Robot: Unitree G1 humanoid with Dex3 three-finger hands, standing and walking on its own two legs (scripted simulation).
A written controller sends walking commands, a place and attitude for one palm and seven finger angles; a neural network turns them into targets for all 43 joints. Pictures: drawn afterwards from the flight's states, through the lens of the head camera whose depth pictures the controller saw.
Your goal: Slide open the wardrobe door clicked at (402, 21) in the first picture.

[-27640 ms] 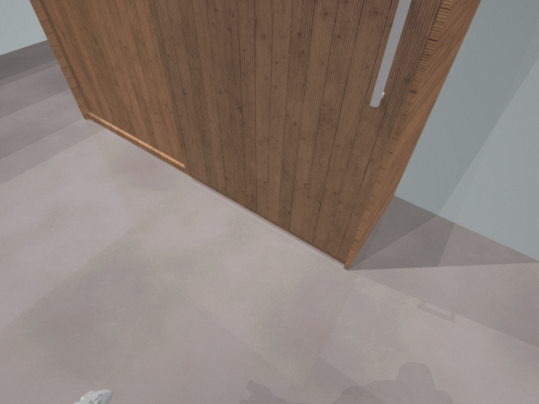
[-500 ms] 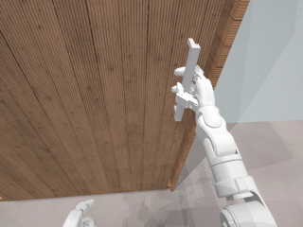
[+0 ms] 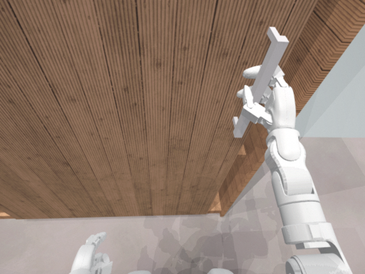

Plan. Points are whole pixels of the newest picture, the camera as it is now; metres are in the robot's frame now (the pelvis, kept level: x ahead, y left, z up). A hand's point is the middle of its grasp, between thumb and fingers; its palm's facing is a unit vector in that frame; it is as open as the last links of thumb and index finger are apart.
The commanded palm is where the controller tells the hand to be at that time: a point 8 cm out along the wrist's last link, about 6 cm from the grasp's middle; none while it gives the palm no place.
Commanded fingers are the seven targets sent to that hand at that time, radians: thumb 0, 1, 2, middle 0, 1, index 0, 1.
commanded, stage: step sideways, sliding the door along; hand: right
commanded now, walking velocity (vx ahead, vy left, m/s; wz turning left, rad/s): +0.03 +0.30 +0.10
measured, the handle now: (252, 91) +0.44 -0.11 +0.17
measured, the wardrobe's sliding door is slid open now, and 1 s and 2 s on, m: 0.08 0.28 0.48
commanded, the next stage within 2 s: stop walking and hold the door there in 1.92 s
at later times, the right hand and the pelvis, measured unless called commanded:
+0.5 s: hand (216, 103) +0.40 -0.04 +0.17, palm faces +0.24 +0.97 -0.05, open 5.9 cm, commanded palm +0.37 -0.01 +0.17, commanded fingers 0.00 -0.90 -0.90 0.45 1.40 0.45 1.40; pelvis +0.02 +0.15 +0.00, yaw -1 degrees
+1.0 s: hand (137, 101) +0.39 +0.12 +0.17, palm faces +0.31 +0.95 -0.06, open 6.3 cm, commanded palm +0.35 +0.14 +0.16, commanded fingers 0.00 -0.90 -0.90 0.45 1.40 0.45 1.40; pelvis +0.08 +0.29 -0.01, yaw -2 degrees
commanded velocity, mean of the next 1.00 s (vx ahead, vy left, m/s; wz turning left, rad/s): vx -0.11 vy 0.29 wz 0.17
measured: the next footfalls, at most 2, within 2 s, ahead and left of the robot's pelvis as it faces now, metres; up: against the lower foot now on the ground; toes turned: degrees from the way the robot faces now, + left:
right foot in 0.20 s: +0.06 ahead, -0.10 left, +0.00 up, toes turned -8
left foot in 0.52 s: +0.09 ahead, +0.34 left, -0.01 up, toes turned +2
